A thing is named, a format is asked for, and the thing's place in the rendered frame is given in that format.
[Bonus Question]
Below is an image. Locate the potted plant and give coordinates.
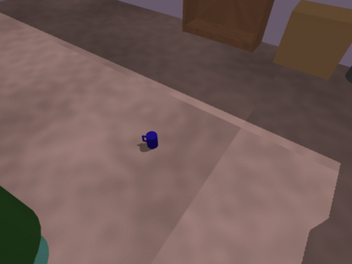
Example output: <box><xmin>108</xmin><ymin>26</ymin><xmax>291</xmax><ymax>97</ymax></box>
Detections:
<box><xmin>0</xmin><ymin>186</ymin><xmax>49</xmax><ymax>264</ymax></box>

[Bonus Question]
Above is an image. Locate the bookshelf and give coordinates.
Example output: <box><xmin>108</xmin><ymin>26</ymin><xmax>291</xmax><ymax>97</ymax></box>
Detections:
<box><xmin>182</xmin><ymin>0</ymin><xmax>274</xmax><ymax>53</ymax></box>

